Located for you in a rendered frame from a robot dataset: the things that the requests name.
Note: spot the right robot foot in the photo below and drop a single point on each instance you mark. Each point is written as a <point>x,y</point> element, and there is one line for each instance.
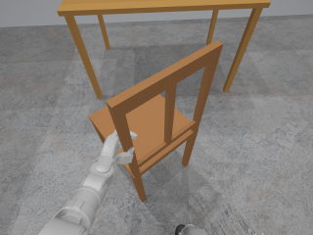
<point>179,228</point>

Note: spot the robot right hand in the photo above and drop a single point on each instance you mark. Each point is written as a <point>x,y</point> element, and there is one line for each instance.
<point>251,230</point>

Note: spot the left robot upper arm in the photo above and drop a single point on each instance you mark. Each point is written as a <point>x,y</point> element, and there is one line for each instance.
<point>58,226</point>

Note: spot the table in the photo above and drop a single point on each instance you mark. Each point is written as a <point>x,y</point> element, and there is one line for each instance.
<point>71,8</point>

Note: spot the chair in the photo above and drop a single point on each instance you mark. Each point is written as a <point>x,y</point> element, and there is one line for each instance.
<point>159,126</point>

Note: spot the robot left hand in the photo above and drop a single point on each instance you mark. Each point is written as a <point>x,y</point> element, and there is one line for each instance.
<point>112,145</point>

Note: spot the robot left forearm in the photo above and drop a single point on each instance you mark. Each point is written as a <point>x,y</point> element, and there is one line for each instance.
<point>81,207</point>

